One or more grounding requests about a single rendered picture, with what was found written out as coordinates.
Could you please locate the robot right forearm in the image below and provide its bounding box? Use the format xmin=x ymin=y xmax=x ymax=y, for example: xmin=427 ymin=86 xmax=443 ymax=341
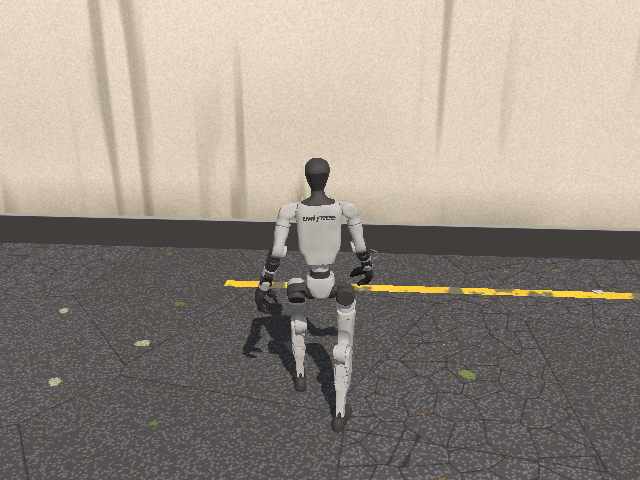
xmin=356 ymin=238 xmax=373 ymax=271

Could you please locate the robot left upper arm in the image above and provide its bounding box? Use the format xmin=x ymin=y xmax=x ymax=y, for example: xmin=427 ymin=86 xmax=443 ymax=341
xmin=271 ymin=202 xmax=298 ymax=259

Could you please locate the left robot hand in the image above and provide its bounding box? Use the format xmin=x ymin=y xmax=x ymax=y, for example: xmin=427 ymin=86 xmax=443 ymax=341
xmin=255 ymin=287 xmax=278 ymax=314

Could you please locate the right robot hand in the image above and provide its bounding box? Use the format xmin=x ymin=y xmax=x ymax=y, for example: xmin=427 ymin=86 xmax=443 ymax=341
xmin=350 ymin=267 xmax=374 ymax=286

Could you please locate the robot left forearm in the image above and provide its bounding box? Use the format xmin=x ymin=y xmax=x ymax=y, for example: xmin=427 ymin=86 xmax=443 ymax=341
xmin=258 ymin=243 xmax=280 ymax=291

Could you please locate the right robot shin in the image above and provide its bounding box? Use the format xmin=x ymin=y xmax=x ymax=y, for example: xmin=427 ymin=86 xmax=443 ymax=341
xmin=334 ymin=346 xmax=353 ymax=418

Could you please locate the robot right foot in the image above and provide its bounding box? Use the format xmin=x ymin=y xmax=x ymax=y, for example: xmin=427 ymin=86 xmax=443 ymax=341
xmin=332 ymin=404 xmax=352 ymax=432

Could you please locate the robot right upper arm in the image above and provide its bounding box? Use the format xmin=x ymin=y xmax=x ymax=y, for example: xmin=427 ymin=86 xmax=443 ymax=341
xmin=339 ymin=200 xmax=367 ymax=254

